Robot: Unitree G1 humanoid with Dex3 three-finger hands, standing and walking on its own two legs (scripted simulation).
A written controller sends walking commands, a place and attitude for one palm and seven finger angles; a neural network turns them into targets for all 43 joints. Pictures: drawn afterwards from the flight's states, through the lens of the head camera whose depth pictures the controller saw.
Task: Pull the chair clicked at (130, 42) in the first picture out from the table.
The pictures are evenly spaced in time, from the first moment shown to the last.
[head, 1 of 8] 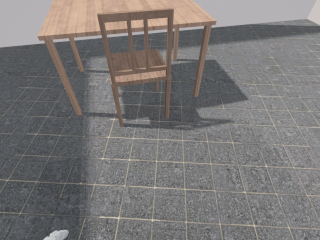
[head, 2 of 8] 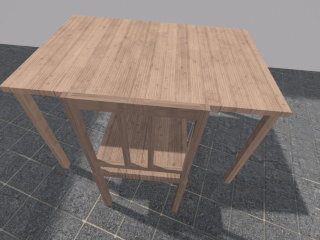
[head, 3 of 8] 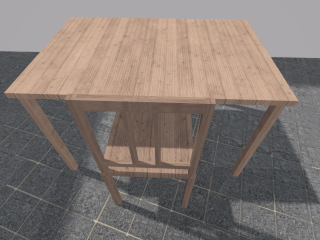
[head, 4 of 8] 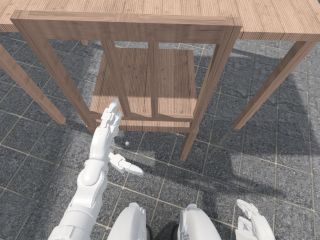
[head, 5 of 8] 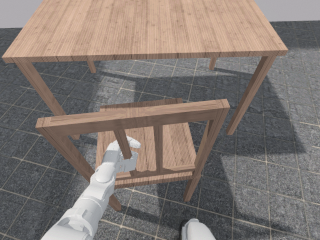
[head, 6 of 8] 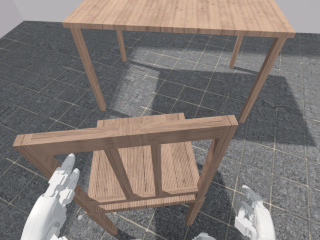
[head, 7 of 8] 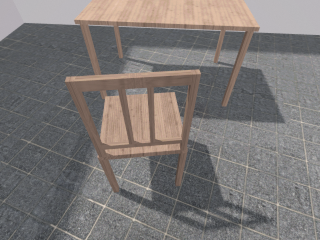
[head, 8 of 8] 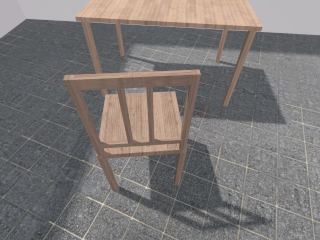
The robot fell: no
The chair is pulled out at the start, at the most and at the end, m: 0.00 0.60 0.60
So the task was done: yes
